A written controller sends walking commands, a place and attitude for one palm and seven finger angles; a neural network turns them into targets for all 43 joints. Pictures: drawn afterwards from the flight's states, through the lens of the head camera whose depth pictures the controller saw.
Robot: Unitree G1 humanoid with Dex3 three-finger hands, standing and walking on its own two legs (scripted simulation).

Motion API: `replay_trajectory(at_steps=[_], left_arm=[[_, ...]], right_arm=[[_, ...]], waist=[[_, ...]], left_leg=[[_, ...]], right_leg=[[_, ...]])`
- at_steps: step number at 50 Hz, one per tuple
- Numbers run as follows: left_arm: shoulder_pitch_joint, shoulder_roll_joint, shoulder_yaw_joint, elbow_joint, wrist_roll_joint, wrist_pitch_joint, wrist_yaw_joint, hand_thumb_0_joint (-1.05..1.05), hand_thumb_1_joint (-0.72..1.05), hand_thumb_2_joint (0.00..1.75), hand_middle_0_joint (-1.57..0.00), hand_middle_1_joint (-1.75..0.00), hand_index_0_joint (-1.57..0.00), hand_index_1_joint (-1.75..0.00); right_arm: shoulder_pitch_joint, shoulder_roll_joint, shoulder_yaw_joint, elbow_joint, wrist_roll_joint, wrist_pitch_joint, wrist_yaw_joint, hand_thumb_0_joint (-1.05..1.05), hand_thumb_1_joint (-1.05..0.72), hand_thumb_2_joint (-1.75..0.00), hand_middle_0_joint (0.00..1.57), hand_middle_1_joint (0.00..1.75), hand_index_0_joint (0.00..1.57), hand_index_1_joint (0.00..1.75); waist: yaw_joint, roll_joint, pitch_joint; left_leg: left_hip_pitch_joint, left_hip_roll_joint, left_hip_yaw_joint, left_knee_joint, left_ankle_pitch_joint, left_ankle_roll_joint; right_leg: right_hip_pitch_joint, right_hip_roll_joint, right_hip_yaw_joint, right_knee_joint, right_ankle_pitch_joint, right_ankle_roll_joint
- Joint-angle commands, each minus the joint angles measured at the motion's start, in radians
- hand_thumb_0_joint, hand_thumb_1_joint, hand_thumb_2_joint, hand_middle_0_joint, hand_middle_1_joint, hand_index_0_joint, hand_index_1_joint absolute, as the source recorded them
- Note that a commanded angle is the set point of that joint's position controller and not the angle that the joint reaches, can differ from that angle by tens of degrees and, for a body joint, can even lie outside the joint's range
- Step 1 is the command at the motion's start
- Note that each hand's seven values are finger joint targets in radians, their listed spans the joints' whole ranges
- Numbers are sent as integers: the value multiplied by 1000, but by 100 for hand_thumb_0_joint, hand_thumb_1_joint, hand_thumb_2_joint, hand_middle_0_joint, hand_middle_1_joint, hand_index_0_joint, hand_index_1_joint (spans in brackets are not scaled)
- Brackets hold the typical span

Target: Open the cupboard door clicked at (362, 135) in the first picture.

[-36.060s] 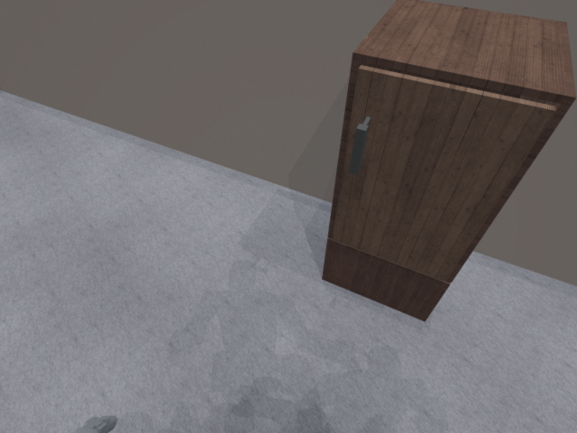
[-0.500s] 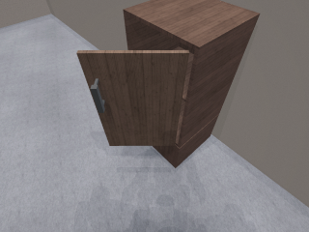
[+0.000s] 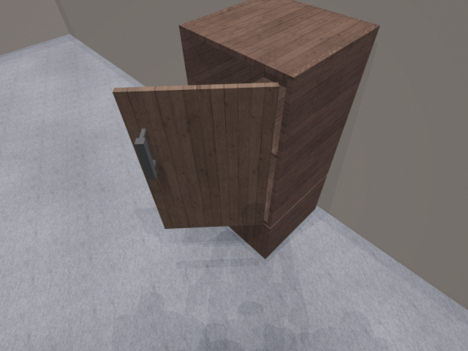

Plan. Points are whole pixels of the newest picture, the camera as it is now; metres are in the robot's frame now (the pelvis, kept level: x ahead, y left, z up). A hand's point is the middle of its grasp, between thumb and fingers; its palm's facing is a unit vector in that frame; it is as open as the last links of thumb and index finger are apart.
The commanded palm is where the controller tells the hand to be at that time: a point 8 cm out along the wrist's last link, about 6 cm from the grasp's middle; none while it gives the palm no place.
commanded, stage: look again from close up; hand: left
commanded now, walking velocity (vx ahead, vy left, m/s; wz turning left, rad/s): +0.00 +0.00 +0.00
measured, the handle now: (147, 154) +0.58 +0.26 -0.04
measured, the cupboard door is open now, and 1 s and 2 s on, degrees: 48 48 48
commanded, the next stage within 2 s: raise the hand with hooked fingers in 0.38 s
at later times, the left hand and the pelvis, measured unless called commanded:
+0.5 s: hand out of the picture +0.02 +0.17 -0.18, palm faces +0.02 -0.98 -0.20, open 7.4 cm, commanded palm +0.11 +0.22 -0.07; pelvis +0.02 +0.00 +0.00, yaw +0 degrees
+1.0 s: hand (129, 338) +0.16 +0.20 -0.08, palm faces +0.17 -0.99 -0.03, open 9.2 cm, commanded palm +0.16 +0.25 -0.06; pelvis -0.02 -0.02 -0.10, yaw +3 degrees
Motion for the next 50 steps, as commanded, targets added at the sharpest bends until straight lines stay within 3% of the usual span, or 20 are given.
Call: replay_trajectory(at_steps=[1, 22, 23, 24, 25, 26, 27, 28, 29, 30, 31, 32, 34, 35, 37, 39, 43, 46, 47, 50], left_arm=[[53, 108, 23, -19, 1, -21, 2, 0, 90, 90, -20, -30, -20, -30], [86, 75, 22, 41, 8, -25, 6, 0, 90, 90, -20, -30, -20, -30], [88, 75, 23, 40, 8, -26, 6, 0, 90, 90, -20, -30, -20, -30], [163, 102, 24, 80, 15, -32, 44, 0, 90, 90, -20, -30, -20, -30], [-586, 295, 109, -1470, -193, -252, 36, 0, 88, 89, -20, -32, -20, -32], [-164, 234, 114, -1206, -105, -200, 90, 0, 85, 88, -20, -33, -20, -33], [98, 18, 6, -1025, -129, -59, 120, 0, 83, 87, -21, -34, -21, -34], [80, -76, -50, -1021, -163, -51, 95, 0, 81, 86, -21, -36, -21, -36], [0, -3, 3, -1069, -172, -103, 82, 0, 78, 85, -21, -37, -21, -37], [20, 23, 42, -1055, -164, -160, 59, 0, 76, 84, -21, -39, -21, -39], [67, -8, 49, -989, -165, -221, 29, 0, 74, 83, -21, -40, -21, -40], [174, -22, 76, -901, -170, -280, -13, 0, 71, 82, -21, -42, -21, -42], [318, -52, 118, -831, -203, -433, -117, 0, 67, 80, -22, -45, -22, -45], [358, -41, 147, -833, -226, -518, -179, 0, 64, 79, -22, -47, -22, -47], [346, 59, 250, -808, -248, -669, -311, 0, 60, 77, -22, -50, -22, -50], [313, 109, 288, -865, -260, -679, -364, 0, 55, 75, -22, -53, -22, -53], [90, 168, 298, -1159, -297, -579, -340, 0, 46, 71, -23, -58, -23, -58], [-3, 152, 261, -1344, -280, -592, -285, 0, 39, 68, -24, -63, -24, -63], [-66, 168, 256, -1381, -281, -599, -283, 0, 36, 67, -24, -64, -24, -64], [-60, 151, 227, -1313, -272, -593, -310, 0, 29, 64, -24, -69, -24, -69]], right_arm=[[27, -86, -16, -18, 0, -24, -11, 0, -90, -90, 20, 30, 20, 30], [27, -52, -21, 38, 4, -26, -23, 0, -90, -90, 20, 30, 20, 30], [29, -54, -21, 38, 4, -28, -23, 0, -90, -90, 20, 30, 20, 30], [-70, -106, -34, -38, 15, -29, -15, 0, -90, -90, 20, 30, 20, 30], [-46, -263, -46, -394, 66, -179, -61, 0, -90, -90, 20, 30, 20, 30], [-130, -180, -36, -342, 51, -258, -93, 0, -90, -90, 20, 30, 20, 30], [-123, -131, -51, -342, 73, -284, -84, 0, -90, -90, 20, 30, 20, 30], [-95, -159, -49, -322, 75, -293, -81, 0, -90, -90, 20, 30, 20, 30], [-120, -198, -65, -379, 69, -312, -78, 0, -90, -90, 20, 30, 20, 30], [-100, -217, -78, -404, 48, -323, -73, 0, -90, -90, 20, 30, 20, 30], [-100, -212, -85, -432, 31, -331, -67, 0, -90, -90, 20, 30, 20, 30], [-117, -205, -94, -467, 26, -339, -51, 0, -90, -90, 20, 30, 20, 30], [-147, -189, -109, -523, 16, -344, -22, 0, -90, -90, 20, 30, 20, 30], [-158, -188, -117, -547, 15, -342, -6, 0, -90, -90, 20, 30, 20, 30], [-171, -193, -131, -584, 16, -329, 25, 0, -90, -90, 20, 30, 20, 30], [-207, -202, -134, -666, 23, -303, 29, 0, -90, -90, 20, 30, 20, 30], [-207, -201, -120, -772, 37, -258, 4, 0, -90, -90, 20, 30, 20, 30], [-147, -181, -106, -753, 33, -251, -18, 0, -90, -90, 20, 30, 20, 30], [-127, -186, -99, -739, 26, -250, -25, 0, -90, -90, 20, 30, 20, 30], [-118, -190, -88, -692, 27, -262, -40, 0, -90, -90, 20, 30, 20, 30]], waist=[[14, -17, 7], [10, -26, 41], [10, -28, 25], [43, -63, 69], [-70, 141, -450], [19, 249, -444], [-12, 175, -233], [-28, 39, -93], [-51, -35, -7], [-61, -119, -52], [-58, -195, -49], [-12, -167, -62], [53, -263, -131], [75, -251, -176], [95, -125, -238], [109, -72, -308], [71, 30, -396], [11, 78, -434], [-19, 47, -430], [-42, 56, -405]], left_leg=[[-55, 96, -104, -105, 39, 17], [-5, 105, -90, -90, 110, 17], [2, 105, -90, -86, 130, 18], [-88, 118, -59, 114, 196, -15], [160, -4, -91, -13, 296, 10], [185, 19, -80, -12, 422, 17], [49, 36, -100, -19, 357, -12], [-32, 28, -107, 2, 243, -5], [-104, 12, -129, 47, 134, 6], [-146, -1, -129, 97, 85, 9], [-215, -10, -130, 161, 48, 8], [-279, -22, -117, 215, 27, -3], [-426, -29, -104, 325, 12, -19], [-489, -36, -97, 381, 14, -24], [-594, -48, -89, 497, 39, -36], [-656, -58, -56, 545, 8, -21], [-679, -48, -71, 594, -87, 2], [-630, -21, -95, 634, -47, 15], [-633, -12, -112, 652, -40, 18], [-658, -2, -128, 672, -48, 16]], right_leg=[[33, -86, 99, -81, 62, -30], [18, -82, 96, -81, 166, -29], [30, -84, 94, -77, 186, -28], [9, -141, 141, -67, 523, -9], [135, -32, 75, 19, 400, -29], [97, 13, 64, 60, 216, -47], [-33, 15, 0, 59, 69, -25], [-89, 17, -30, 42, 75, -10], [-160, 17, -33, 34, 40, -4], [-211, 20, -45, 57, -4, -1], [-286, 23, -55, 101, -50, 2], [-319, 18, -48, 150, -80, -4], [-366, 22, -45, 284, -73, -11], [-376, 23, -33, 348, -39, -17], [-388, 11, 18, 471, 61, -34], [-401, 5, 50, 510, 24, -32], [-447, 8, 116, 486, -163, -19], [-479, 19, 106, 491, -101, -13], [-510, 32, 93, 512, -89, -12], [-551, 35, 75, 516, -101, -12]])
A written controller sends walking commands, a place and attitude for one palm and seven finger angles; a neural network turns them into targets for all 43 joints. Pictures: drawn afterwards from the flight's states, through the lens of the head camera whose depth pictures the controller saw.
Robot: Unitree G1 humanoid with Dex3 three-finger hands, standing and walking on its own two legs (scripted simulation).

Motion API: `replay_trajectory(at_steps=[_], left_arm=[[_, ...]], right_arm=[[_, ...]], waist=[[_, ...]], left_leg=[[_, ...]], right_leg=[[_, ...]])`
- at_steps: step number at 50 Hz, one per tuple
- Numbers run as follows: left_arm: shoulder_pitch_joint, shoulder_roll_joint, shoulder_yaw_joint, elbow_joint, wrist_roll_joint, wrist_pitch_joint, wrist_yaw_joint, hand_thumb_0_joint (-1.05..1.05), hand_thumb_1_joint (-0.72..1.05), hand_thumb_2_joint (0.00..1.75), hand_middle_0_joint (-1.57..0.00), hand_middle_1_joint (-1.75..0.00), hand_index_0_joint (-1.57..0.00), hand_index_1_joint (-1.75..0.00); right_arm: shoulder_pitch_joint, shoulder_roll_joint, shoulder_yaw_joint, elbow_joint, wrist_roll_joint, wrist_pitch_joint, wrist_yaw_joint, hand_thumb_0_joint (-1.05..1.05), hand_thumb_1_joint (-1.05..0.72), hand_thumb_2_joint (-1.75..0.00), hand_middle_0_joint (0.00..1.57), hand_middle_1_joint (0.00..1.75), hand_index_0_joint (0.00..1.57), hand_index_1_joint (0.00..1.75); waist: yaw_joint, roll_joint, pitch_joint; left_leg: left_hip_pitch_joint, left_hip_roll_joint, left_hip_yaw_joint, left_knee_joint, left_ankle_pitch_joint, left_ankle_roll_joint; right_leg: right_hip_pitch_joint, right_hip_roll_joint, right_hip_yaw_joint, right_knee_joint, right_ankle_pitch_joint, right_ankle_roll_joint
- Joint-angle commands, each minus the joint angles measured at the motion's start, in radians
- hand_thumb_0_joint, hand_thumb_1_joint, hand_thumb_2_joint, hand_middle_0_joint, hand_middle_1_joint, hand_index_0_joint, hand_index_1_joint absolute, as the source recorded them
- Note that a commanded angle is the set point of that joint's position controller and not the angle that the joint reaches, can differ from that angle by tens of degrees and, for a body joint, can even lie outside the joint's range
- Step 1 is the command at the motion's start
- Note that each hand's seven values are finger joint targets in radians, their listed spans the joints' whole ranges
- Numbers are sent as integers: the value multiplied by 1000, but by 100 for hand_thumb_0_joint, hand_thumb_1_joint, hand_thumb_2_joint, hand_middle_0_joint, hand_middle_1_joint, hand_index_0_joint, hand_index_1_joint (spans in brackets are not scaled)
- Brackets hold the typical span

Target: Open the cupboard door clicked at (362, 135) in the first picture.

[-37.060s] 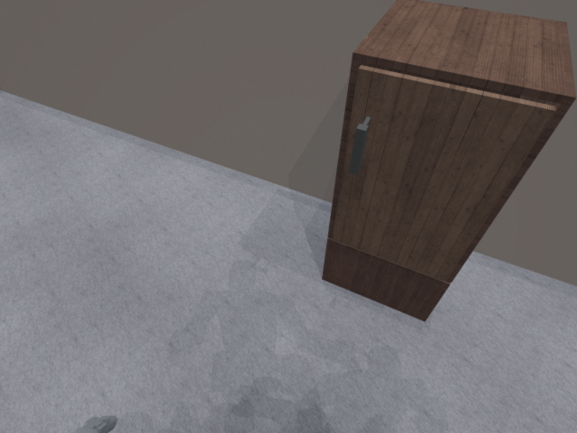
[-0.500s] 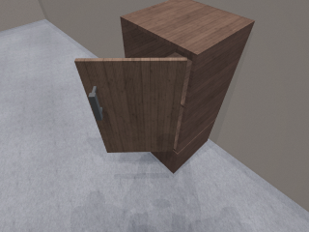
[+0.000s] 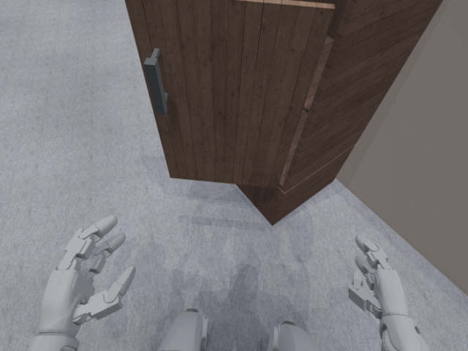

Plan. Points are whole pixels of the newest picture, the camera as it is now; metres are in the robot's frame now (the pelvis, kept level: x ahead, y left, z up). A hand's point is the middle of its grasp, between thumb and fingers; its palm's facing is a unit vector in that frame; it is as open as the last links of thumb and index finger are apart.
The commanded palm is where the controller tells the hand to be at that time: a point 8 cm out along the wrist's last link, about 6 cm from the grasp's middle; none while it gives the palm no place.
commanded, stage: raise the hand with hooked fingers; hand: left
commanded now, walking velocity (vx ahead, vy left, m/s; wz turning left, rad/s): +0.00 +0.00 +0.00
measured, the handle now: (158, 82) +0.61 +0.25 +0.06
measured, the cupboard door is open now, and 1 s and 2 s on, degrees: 48 48 48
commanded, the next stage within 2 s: move the hooked fingers beside the handle in 1.58 s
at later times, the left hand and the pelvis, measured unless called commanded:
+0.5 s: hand (97, 242) +0.25 +0.24 +0.05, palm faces +0.03 -1.00 -0.05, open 12.2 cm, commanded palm +0.23 +0.30 +0.06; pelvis +0.00 +0.02 +0.02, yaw -1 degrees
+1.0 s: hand (69, 209) +0.29 +0.30 +0.07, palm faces +0.05 -1.00 -0.05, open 14.0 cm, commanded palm +0.27 +0.34 +0.08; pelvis +0.01 +0.03 +0.02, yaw +0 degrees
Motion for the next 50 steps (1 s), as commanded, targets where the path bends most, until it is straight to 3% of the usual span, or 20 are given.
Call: replay_trajectory(at_steps=[1, 3, 5, 7, 9, 11, 12, 13, 16, 20, 24, 28, 34, 39, 41, 43, 50], left_arm=[[-229, 137, 28, -294, -18, -96, -42, 0, 27, 63, -25, -70, -25, -70], [-224, 160, 43, -230, -32, -44, -87, 0, 22, 61, -25, -74, -25, -74], [-193, 170, 69, -174, -46, 22, -104, 0, 18, 59, -25, -76, -25, -76], [-169, 210, 138, -130, -73, 78, -103, 0, 13, 57, -25, -80, -25, -80], [-163, 222, 173, -161, -79, 94, -87, 0, 8, 55, -26, -82, -26, -82], [-165, 211, 180, -171, -85, 84, -59, 0, 4, 53, -26, -86, -26, -86], [-161, 234, 200, -150, -84, 75, -49, 0, 1, 52, -26, -87, -26, -87], [-183, 228, 194, -172, -80, 55, -40, 0, -1, 51, -27, -88, -27, -88], [-193, 208, 172, -114, -65, 15, -31, 0, -8, 48, -27, -93, -27, -93], [-240, 229, 166, -77, -65, -13, -65, 0, -17, 44, -28, -99, -28, -99], [-286, 277, 201, -95, -79, -16, -89, 0, -27, 40, -28, -105, -28, -105], [-309, 289, 223, -83, -92, -7, -99, 0, -36, 36, -29, -111, -29, -111], [-349, 306, 233, -33, -95, 23, -128, 0, -50, 30, -30, -120, -30, -120], [-416, 340, 256, 4, -98, 48, -158, 0, -50, 30, -30, -120, -30, -120], [-450, 357, 272, 13, -106, 51, -169, 0, -50, 30, -30, -120, -30, -120], [-485, 379, 288, 35, -108, 53, -184, 0, -50, 30, -30, -120, -30, -120], [-538, 425, 330, 99, -126, 67, -226, 0, -50, 30, -30, -120, -30, -120]], right_arm=[[76, -119, -25, -53, 4, -48, -30, 0, -90, -90, 20, 30, 20, 30], [64, -129, -17, -49, 11, -50, -36, 0, -90, -90, 20, 30, 20, 30], [57, -129, -15, -51, 21, -49, -42, 0, -90, -90, 20, 30, 20, 30], [44, -125, -12, -58, 23, -44, -45, 0, -90, -90, 20, 30, 20, 30], [47, -118, -13, -68, 24, -42, -44, 0, -90, -90, 20, 30, 20, 30], [51, -106, -13, -63, 22, -44, -41, 0, -90, -90, 20, 30, 20, 30], [46, -108, -13, -59, 20, -44, -42, 0, -90, -90, 20, 30, 20, 30], [57, -108, -12, -56, 16, -47, -40, 0, -90, -90, 20, 30, 20, 30], [78, -120, -16, -37, 15, -51, -36, 0, -90, -90, 20, 30, 20, 30], [97, -145, -17, -43, 20, -53, -39, 0, -90, -90, 20, 30, 20, 30], [119, -157, -16, -48, 20, -53, -47, 0, -90, -90, 20, 30, 20, 30], [128, -158, -15, -43, 17, -47, -46, 0, -90, -90, 20, 30, 20, 30], [133, -167, -10, -48, 18, -35, -40, 0, -90, -90, 20, 30, 20, 30], [139, -173, -3, -52, 20, -27, -42, 0, -90, -90, 20, 30, 20, 30], [140, -174, -2, -48, 21, -27, -46, 0, -90, -90, 20, 30, 20, 30], [141, -175, 3, -45, 19, -24, -47, 0, -90, -90, 20, 30, 20, 30], [151, -182, 3, -38, 22, -20, -50, 0, -90, -90, 20, 30, 20, 30]], waist=[[-108, 85, -242], [-94, 91, -250], [-76, 61, -253], [-43, 37, -270], [-25, 26, -315], [-25, 22, -297], [-16, 17, -276], [-22, 27, -285], [-46, 21, -221], [-54, 52, -198], [-48, 91, -246], [-50, 106, -260], [-54, 119, -250], [-59, 119, -253], [-63, 91, -264], [-61, 118, -268], [-58, 110, -293]], left_leg=[[95, -43, -22, -131, 258, 40], [78, -47, -27, -137, 235, 38], [70, -51, -31, -170, 208, 37], [61, -55, -32, -194, 218, 35], [81, -56, -28, -215, 252, 36], [86, -58, -26, -232, 259, 34], [85, -55, -30, -238, 264, 33], [94, -56, -28, -241, 270, 34], [96, -56, -26, -255, 241, 33], [109, -58, -25, -276, 193, 34], [160, -57, -28, -292, 241, 34], [204, -56, -30, -294, 318, 29], [223, -54, -37, -303, 341, 21], [247, -49, -45, -309, 369, 17], [242, -51, -43, -305, 361, 20], [244, -50, -44, -304, 366, 19], [256, -49, -42, -308, 399, 19]], right_leg=[[147, 50, 148, -218, 192, 29], [151, 50, 143, -223, 156, 28], [179, 46, 139, -248, 109, 34], [240, 44, 142, -264, 94, 32], [281, 37, 139, -268, 127, 37], [287, 34, 134, -276, 135, 41], [281, 40, 124, -269, 133, 33], [275, 37, 123, -265, 147, 36], [223, 38, 106, -271, 119, 35], [192, 38, 104, -281, 66, 31], [220, 43, 92, -269, 136, 27], [232, 50, 76, -255, 230, 26], [228, 54, 65, -256, 258, 25], [219, 59, 58, -258, 275, 24], [233, 59, 62, -265, 277, 26], [229, 61, 64, -259, 278, 22], [252, 62, 68, -270, 304, 24]])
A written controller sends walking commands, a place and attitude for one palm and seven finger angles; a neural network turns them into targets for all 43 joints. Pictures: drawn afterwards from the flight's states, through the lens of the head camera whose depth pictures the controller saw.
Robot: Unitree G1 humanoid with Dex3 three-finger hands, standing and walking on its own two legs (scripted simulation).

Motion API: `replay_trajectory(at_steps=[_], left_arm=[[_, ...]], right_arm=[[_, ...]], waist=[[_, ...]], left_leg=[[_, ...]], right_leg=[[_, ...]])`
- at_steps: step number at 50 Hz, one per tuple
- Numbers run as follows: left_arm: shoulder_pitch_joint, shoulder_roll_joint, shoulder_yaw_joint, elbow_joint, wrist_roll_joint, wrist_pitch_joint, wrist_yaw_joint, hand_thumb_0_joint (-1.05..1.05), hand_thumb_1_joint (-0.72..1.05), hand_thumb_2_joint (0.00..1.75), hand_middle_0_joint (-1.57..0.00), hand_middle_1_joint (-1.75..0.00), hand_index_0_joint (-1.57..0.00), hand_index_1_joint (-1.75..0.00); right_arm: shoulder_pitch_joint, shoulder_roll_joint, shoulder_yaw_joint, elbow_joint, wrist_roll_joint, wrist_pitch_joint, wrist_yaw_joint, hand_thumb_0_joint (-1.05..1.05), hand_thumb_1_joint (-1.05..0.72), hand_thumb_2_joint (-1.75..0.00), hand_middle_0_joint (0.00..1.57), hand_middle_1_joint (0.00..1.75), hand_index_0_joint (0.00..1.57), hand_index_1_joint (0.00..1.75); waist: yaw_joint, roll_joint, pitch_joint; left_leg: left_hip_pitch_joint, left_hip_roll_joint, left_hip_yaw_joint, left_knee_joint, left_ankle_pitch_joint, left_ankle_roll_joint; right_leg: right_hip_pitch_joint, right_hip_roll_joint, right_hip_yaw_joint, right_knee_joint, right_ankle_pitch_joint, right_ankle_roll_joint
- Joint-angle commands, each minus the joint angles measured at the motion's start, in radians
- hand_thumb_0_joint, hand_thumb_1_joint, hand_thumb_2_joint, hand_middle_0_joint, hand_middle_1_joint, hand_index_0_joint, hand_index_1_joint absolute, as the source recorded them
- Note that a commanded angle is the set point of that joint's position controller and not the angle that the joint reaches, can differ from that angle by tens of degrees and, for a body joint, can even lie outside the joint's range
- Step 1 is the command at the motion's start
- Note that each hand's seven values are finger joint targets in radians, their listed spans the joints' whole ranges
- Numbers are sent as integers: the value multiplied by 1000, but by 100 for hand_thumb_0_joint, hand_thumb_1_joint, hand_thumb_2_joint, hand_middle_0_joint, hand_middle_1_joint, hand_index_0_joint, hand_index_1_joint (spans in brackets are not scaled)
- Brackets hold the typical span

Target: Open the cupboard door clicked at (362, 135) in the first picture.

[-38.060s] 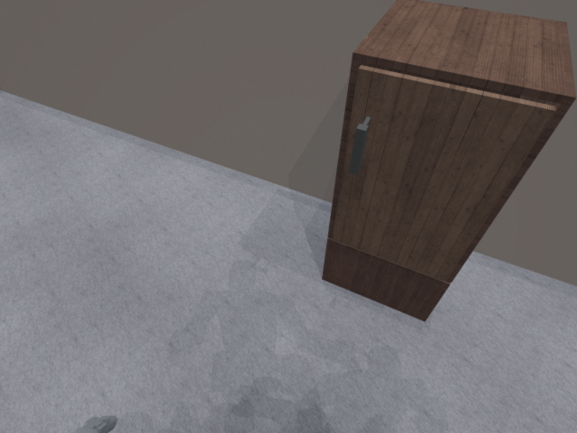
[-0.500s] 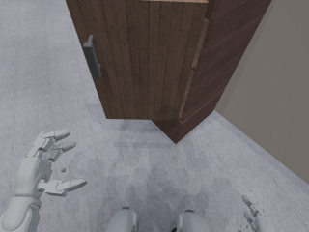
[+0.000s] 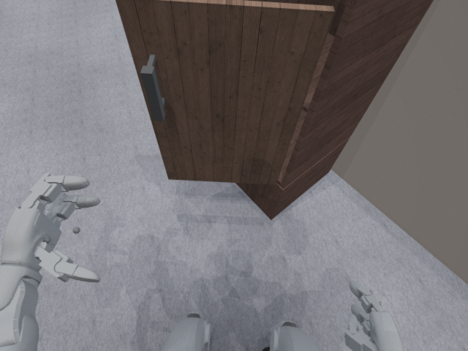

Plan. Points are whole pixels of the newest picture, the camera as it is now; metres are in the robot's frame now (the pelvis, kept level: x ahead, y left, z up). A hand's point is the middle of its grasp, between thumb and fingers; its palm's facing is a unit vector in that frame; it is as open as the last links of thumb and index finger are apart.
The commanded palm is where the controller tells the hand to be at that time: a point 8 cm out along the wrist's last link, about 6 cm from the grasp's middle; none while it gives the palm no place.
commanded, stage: raise the hand with hooked fingers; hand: left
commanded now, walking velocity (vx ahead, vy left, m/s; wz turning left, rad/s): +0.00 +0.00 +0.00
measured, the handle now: (155, 89) +0.60 +0.22 +0.04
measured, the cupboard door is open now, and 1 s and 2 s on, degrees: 48 48 48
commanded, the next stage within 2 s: move the hooked fingers beside the handle in 0.58 s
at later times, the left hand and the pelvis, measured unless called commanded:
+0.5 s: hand (77, 222) +0.29 +0.27 +0.05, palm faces +0.05 -1.00 -0.05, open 14.0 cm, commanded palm +0.26 +0.31 +0.05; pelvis +0.00 +0.00 +0.01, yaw -1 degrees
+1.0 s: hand (96, 189) +0.34 +0.26 +0.05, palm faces +0.02 -1.00 -0.04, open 14.0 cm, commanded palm +0.32 +0.31 +0.05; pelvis +0.00 -0.01 +0.00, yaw -1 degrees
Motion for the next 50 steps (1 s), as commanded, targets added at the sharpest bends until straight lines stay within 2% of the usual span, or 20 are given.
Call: replay_trajectory(at_steps=[1, 4, 7, 9, 12, 13, 16, 17, 19, 23, 27, 33, 34, 37, 40, 41, 43, 44, 47, 50], left_arm=[[-168, 253, 115, -165, -27, -61, -27, 0, -50, 30, -30, -120, -30, -120], [-187, 284, 141, -145, -32, -61, -39, 0, -50, 30, -30, -120, -30, -120], [-143, 256, 123, -136, -42, -58, -48, 0, -50, 30, -30, -120, -30, -120], [-132, 251, 122, -136, -43, -59, -45, 0, -50, 30, -30, -120, -30, -120], [-146, 264, 129, -119, -38, -61, -32, 0, -50, 30, -30, -120, -30, -120], [-152, 270, 138, -125, -36, -65, -29, 0, -50, 30, -30, -120, -30, -120], [-154, 263, 134, -136, -36, -81, -21, 0, -50, 30, -30, -120, -30, -120], [-164, 271, 137, -139, -36, -87, -19, 0, -50, 30, -30, -120, -30, -120], [-172, 268, 129, -155, -30, -97, -18, 0, -50, 30, -30, -120, -30, -120], [-171, 266, 127, -132, -30, -98, -20, 0, -50, 30, -30, -120, -30, -120], [-188, 275, 127, -134, -29, -93, -22, 0, -50, 30, -30, -120, -30, -120], [-187, 261, 124, -105, -37, -88, -35, 0, -50, 30, -30, -120, -30, -120], [-188, 259, 122, -106, -35, -88, -36, 0, -50, 30, -30, -120, -30, -120], [-341, 293, 124, -70, -21, -87, -28, 0, -50, 30, -30, -120, -30, -120], [-447, 299, 109, -12, -1, -90, -35, 0, -50, 30, -30, -120, -30, -120], [-474, 301, 99, -5, 5, -88, -39, 0, -50, 30, -30, -120, -30, -120], [-470, 335, 123, 23, 12, -83, -48, 0, -50, 30, -30, -120, -30, -120], [-491, 328, 106, 20, 18, -81, -50, 0, -50, 30, -30, -120, -30, -120], [-493, 336, 121, 78, 20, -63, -39, 0, -50, 30, -30, -120, -30, -120], [-523, 396, 178, 163, 28, -49, -24, 0, -50, 30, -30, -120, -30, -120]], right_arm=[[29, -175, -79, -117, 6, -44, -20, 0, -90, -90, 20, 30, 20, 30], [40, -177, -81, -113, 6, -40, -21, 0, -90, -90, 20, 30, 20, 30], [48, -178, -85, -119, 5, -42, -15, 0, -90, -90, 20, 30, 20, 30], [52, -180, -89, -118, 6, -38, -8, 0, -90, -90, 20, 30, 20, 30], [47, -184, -89, -121, 6, -33, -7, 0, -90, -90, 20, 30, 20, 30], [50, -183, -89, -122, 5, -31, -6, 0, -90, -90, 20, 30, 20, 30], [46, -179, -89, -127, 7, -29, -7, 0, -90, -90, 20, 30, 20, 30], [50, -181, -90, -125, 5, -28, -9, 0, -90, -90, 20, 30, 20, 30], [46, -176, -89, -123, 6, -27, -9, 0, -90, -90, 20, 30, 20, 30], [45, -176, -86, -120, 8, -23, -14, 0, -90, -90, 20, 30, 20, 30], [39, -175, -82, -122, 7, -24, -19, 0, -90, -90, 20, 30, 20, 30], [36, -172, -80, -120, 9, -22, -22, 0, -90, -90, 20, 30, 20, 30], [36, -172, -80, -122, 10, -23, -22, 0, -90, -90, 20, 30, 20, 30], [40, -176, -74, -97, 7, -24, -32, 0, -90, -90, 20, 30, 20, 30], [46, -179, -73, -81, 9, -25, -41, 0, -90, -90, 20, 30, 20, 30], [49, -179, -71, -78, 8, -25, -43, 0, -90, -90, 20, 30, 20, 30], [64, -180, -74, -72, 7, -22, -41, 0, -90, -90, 20, 30, 20, 30], [63, -179, -73, -74, 8, -19, -40, 0, -90, -90, 20, 30, 20, 30], [78, -180, -75, -70, 6, -8, -33, 0, -90, -90, 20, 30, 20, 30], [87, -185, -77, -65, 6, 13, -26, 0, -90, -90, 20, 30, 20, 30]], waist=[[-13, 83, -312], [-9, 81, -324], [-2, 93, -330], [-6, 79, -328], [-8, 68, -278], [-8, 70, -299], [-7, 71, -297], [-14, 63, -299], [-12, 108, -304], [-19, 69, -295], [-17, 102, -288], [-22, 38, -290], [-19, 53, -290], [-44, 71, -258], [-55, 65, -279], [-51, 89, -301], [-38, 93, -355], [-39, 116, -364], [-34, 80, -370], [-35, 36, -352]], left_leg=[[204, -34, -58, -194, 351, -25], [227, -31, -60, -200, 391, -28], [244, -30, -61, -201, 458, -31], [243, -30, -58, -204, 441, -31], [205, -31, -57, -213, 370, -27], [212, -33, -56, -216, 374, -27], [210, -34, -54, -220, 349, -26], [209, -32, -54, -213, 349, -23], [227, -33, -53, -220, 344, -26], [208, -33, -50, -219, 313, -20], [204, -35, -49, -216, 301, -19], [176, -38, -43, -203, 280, -13], [177, -38, -43, -202, 290, -14], [147, -34, -45, -183, 244, -13], [148, -32, -48, -180, 221, -11], [159, -33, -47, -178, 241, -11], [179, -31, -45, -173, 295, -12], [189, -31, -46, -174, 310, -14], [179, -28, -46, -171, 345, -13], [121, -29, -31, -166, 324, -12]], right_leg=[[174, 63, 53, -107, 219, -23], [184, 65, 52, -110, 243, -24], [190, 67, 49, -107, 276, -26], [185, 66, 48, -115, 269, -21], [172, 67, 48, -122, 218, -26], [181, 64, 49, -122, 225, -23], [186, 63, 54, -127, 208, -22], [177, 66, 55, -124, 207, -23], [176, 63, 59, -128, 199, -24], [182, 65, 63, -135, 186, -20], [176, 64, 66, -134, 179, -23], [198, 62, 77, -141, 183, -17], [198, 61, 76, -137, 193, -17], [151, 61, 86, -132, 147, -19], [136, 56, 91, -131, 125, -17], [146, 55, 93, -127, 146, -20], [175, 56, 96, -117, 199, -22], [168, 55, 92, -111, 211, -22], [182, 58, 89, -107, 248, -21], [209, 55, 99, -114, 255, -12]])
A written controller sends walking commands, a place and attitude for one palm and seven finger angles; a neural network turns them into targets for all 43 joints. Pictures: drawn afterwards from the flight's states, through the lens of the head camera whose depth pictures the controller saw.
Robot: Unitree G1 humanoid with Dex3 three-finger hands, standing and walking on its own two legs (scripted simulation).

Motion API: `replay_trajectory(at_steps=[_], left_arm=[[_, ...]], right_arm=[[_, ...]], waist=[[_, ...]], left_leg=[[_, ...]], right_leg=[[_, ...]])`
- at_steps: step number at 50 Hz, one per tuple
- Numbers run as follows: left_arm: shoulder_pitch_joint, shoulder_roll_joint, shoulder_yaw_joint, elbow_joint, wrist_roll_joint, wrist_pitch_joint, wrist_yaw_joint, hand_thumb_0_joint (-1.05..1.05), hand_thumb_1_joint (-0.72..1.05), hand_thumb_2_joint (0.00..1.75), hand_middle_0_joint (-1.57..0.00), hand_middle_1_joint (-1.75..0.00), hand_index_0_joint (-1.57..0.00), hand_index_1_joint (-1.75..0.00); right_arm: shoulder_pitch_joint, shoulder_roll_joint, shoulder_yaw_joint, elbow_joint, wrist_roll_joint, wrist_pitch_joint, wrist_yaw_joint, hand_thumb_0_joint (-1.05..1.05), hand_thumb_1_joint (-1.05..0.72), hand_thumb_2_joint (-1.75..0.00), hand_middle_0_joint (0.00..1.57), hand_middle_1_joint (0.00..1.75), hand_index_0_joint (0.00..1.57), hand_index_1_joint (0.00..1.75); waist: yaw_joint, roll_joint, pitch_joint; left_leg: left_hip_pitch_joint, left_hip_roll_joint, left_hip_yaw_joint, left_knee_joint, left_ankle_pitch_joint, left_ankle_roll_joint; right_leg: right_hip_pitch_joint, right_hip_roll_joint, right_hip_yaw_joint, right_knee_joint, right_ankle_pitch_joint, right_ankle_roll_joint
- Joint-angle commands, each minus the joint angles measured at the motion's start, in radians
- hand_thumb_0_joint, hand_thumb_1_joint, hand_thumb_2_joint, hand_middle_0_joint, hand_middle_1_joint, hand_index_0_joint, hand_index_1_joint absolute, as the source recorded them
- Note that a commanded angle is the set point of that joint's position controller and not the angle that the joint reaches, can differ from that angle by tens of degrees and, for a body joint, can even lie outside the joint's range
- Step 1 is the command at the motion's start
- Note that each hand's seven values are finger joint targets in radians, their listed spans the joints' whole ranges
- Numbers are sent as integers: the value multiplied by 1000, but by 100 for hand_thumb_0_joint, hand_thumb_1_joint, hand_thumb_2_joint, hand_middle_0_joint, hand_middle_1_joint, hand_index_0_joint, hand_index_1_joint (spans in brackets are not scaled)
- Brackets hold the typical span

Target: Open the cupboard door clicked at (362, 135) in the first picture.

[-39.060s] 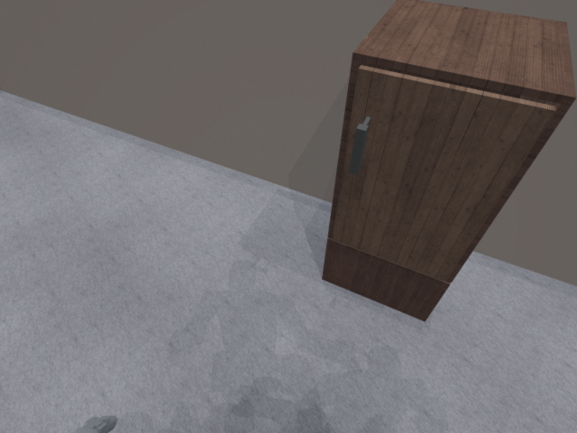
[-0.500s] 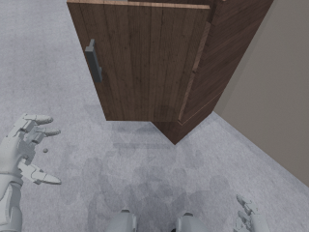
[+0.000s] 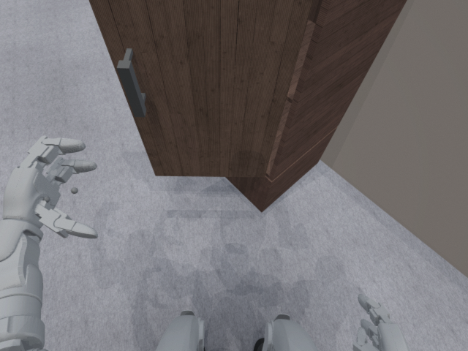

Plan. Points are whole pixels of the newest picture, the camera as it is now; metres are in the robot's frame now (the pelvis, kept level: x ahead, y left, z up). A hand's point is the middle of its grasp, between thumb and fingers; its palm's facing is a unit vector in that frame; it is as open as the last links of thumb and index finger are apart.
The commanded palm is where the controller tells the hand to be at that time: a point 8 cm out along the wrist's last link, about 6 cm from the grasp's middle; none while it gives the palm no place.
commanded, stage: move the hooked fingers beside the handle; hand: left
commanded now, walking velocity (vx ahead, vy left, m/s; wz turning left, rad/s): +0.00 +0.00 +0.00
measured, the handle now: (134, 84) +0.60 +0.24 +0.04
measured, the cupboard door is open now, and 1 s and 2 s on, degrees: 48 48 48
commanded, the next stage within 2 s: none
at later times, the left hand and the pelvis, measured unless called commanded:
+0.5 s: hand (85, 149) +0.43 +0.28 +0.05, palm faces +0.04 -1.00 -0.02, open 14.0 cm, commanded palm +0.41 +0.33 +0.05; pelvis +0.00 +0.01 -0.01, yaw -2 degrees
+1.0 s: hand (92, 115) +0.51 +0.29 +0.05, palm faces +0.04 -1.00 -0.01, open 14.0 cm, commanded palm +0.50 +0.33 +0.04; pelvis -0.01 +0.02 -0.02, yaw -3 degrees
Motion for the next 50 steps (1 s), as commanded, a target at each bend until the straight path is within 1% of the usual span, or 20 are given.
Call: replay_trajectory(at_steps=[1, 2, 4, 7, 8, 12, 15, 18, 19, 20, 23, 25, 27, 32, 34, 37, 41, 44, 47, 50], left_arm=[[-230, 327, 138, -96, -13, -50, 14, 0, -50, 30, -30, -120, -30, -120], [-261, 355, 152, -85, -10, -58, 16, 0, -50, 30, -30, -120, -30, -120], [-310, 339, 129, -87, 2, -77, 12, 0, -50, 30, -30, -120, -30, -120], [-334, 330, 116, -73, 2, -102, 2, 0, -50, 30, -30, -120, -30, -120], [-343, 354, 138, -41, 6, -103, -1, 0, -50, 30, -30, -120, -30, -120], [-463, 369, 123, 37, 16, -106, -17, 0, -50, 30, -30, -120, -30, -120], [-528, 384, 114, 61, 38, -115, -18, 0, -50, 30, -30, -120, -30, -120], [-583, 412, 129, 78, 46, -129, -14, 0, -50, 30, -30, -120, -30, -120], [-562, 447, 161, 107, 54, -128, -9, 0, -50, 30, -30, -120, -30, -120], [-585, 413, 127, 129, 57, -123, -8, 0, -50, 30, -30, -120, -30, -120], [-644, 458, 149, 161, 73, -126, 0, 0, -50, 30, -30, -120, -30, -120], [-665, 446, 130, 191, 87, -123, 8, 0, -50, 30, -30, -120, -30, -120], [-707, 447, 125, 219, 90, -126, 15, 0, -50, 30, -30, -120, -30, -120], [-823, 505, 137, 273, 118, -136, 29, 0, -50, 30, -30, -120, -30, -120], [-818, 563, 177, 288, 127, -137, 30, 0, -50, 30, -30, -120, -30, -120], [-858, 545, 146, 319, 136, -130, 22, 0, -50, 30, -30, -120, -30, -120], [-912, 610, 168, 367, 152, -110, 21, 0, -50, 30, -30, -120, -30, -120], [-963, 622, 158, 355, 162, -114, 20, 0, -50, 30, -30, -120, -30, -120], [-1020, 616, 135, 406, 169, -98, 21, 0, -50, 30, -30, -120, -30, -120], [-1071, 671, 149, 427, 188, -80, 25, 0, -50, 30, -30, -120, -30, -120]], right_arm=[[71, -161, -68, -105, 0, -16, -7, 0, -90, -90, 20, 30, 20, 30], [77, -165, -67, -102, -1, -10, -7, 0, -90, -90, 20, 30, 20, 30], [87, -161, -69, -99, -2, -4, -1, 0, -90, -90, 20, 30, 20, 30], [107, -165, -74, -93, -5, 7, 3, 0, -90, -90, 20, 30, 20, 30], [115, -169, -76, -82, -5, 15, 3, 0, -90, -90, 20, 30, 20, 30], [129, -177, -76, -64, -3, 33, -1, 0, -90, -90, 20, 30, 20, 30], [148, -179, -79, -50, -7, 47, 0, 0, -90, -90, 20, 30, 20, 30], [164, -181, -78, -40, -11, 62, 2, 0, -90, -90, 20, 30, 20, 30], [167, -185, -81, -39, -13, 69, 3, 0, -90, -90, 20, 30, 20, 30], [165, -181, -76, -39, -12, 75, 6, 0, -90, -90, 20, 30, 20, 30], [182, -187, -77, -34, -15, 94, 7, 0, -90, -90, 20, 30, 20, 30], [186, -186, -76, -33, -16, 106, 11, 0, -90, -90, 20, 30, 20, 30], [196, -189, -73, -34, -19, 116, 13, 0, -90, -90, 20, 30, 20, 30], [212, -200, -67, -23, -26, 138, 10, 0, -90, -90, 20, 30, 20, 30], [223, -207, -67, -21, -29, 147, 11, 0, -90, -90, 20, 30, 20, 30], [232, -204, -61, -16, -31, 161, 14, 0, -90, -90, 20, 30, 20, 30], [243, -215, -53, -14, -32, 177, 13, 0, -90, -90, 20, 30, 20, 30], [259, -219, -53, -7, -37, 186, 15, 0, -90, -90, 20, 30, 20, 30], [272, -221, -43, -2, -38, 194, 15, 0, -90, -90, 20, 30, 20, 30], [282, -231, -37, -1, -40, 202, 11, 0, -90, -90, 20, 30, 20, 30]], waist=[[2, 54, -350], [3, 55, -356], [-6, 86, -380], [-20, 70, -406], [-16, 78, -408], [-43, 75, -365], [-45, 121, -416], [-46, 120, -456], [-34, 132, -447], [-50, 133, -429], [-54, 120, -448], [-61, 148, -437], [-73, 126, -424], [-97, 125, -441], [-85, 148, -488], [-107, 171, -475], [-121, 155, -467], [-132, 212, -508], [-160, 196, -466], [-171, 211, -487]], left_leg=[[136, -43, -25, -156, 302, 5], [132, -41, -28, -152, 308, 6], [151, -40, -24, -150, 322, 6], [176, -36, -31, -143, 370, 10], [174, -34, -28, -143, 371, 8], [145, -33, -33, -137, 320, 13], [192, -32, -39, -135, 343, 11], [219, -28, -49, -128, 389, 10], [222, -25, -54, -131, 397, 5], [210, -27, -50, -128, 377, 8], [211, -22, -54, -121, 402, 9], [225, -20, -58, -122, 403, 6], [218, -17, -65, -118, 397, 8], [196, -16, -74, -102, 364, 12], [208, -16, -75, -94, 396, 8], [221, -11, -82, -83, 428, 7], [168, -12, -84, -74, 382, 12], [224, -6, -97, -61, 432, 5], [202, -3, -110, -53, 421, 8], [172, -4, -109, -40, 391, 11]], right_leg=[[256, 39, 101, -123, 244, 6], [259, 43, 100, -115, 247, 1], [252, 42, 103, -111, 264, 3], [241, 51, 97, -100, 301, 1], [243, 51, 99, -103, 306, 2], [190, 51, 97, -103, 254, 1], [164, 51, 94, -97, 254, 1], [162, 57, 90, -87, 278, 0], [151, 56, 84, -85, 272, -3], [134, 56, 85, -89, 261, 1], [131, 58, 83, -80, 277, 2], [96, 59, 77, -80, 262, 1], [72, 64, 72, -76, 245, 0], [53, 63, 73, -69, 225, 2], [67, 63, 77, -64, 246, 4], [25, 66, 70, -56, 253, 3], [26, 68, 74, -59, 233, 8], [-21, 70, 68, -49, 237, 6], [-61, 73, 59, -46, 221, 4], [-66, 71, 63, -43, 208, 8]])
